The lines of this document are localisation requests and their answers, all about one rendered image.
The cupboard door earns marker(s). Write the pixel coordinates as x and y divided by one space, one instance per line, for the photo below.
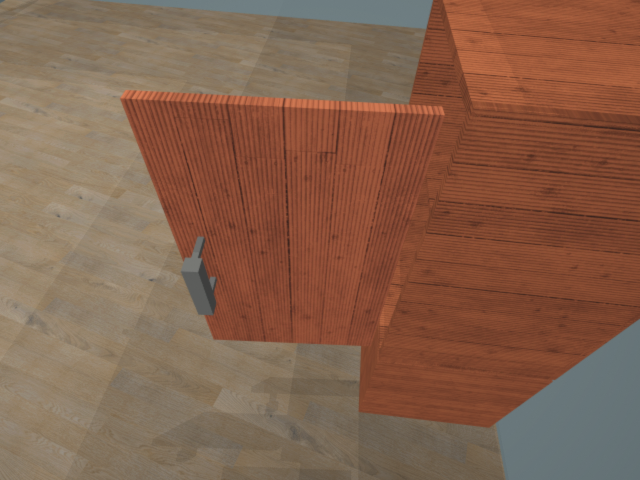
304 204

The handle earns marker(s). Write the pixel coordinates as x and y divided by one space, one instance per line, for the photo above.
195 276

